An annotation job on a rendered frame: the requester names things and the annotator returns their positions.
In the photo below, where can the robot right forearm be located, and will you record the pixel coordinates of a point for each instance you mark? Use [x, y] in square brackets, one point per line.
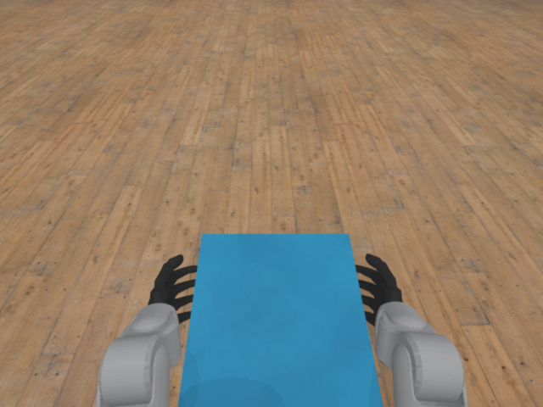
[427, 368]

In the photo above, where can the carton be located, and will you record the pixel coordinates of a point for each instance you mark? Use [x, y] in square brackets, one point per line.
[277, 320]

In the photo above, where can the robot left forearm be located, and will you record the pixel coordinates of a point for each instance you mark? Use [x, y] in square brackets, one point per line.
[135, 368]

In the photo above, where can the right robot hand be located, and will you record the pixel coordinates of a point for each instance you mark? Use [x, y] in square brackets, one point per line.
[385, 289]

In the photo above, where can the left robot hand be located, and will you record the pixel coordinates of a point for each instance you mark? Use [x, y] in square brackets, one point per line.
[165, 291]

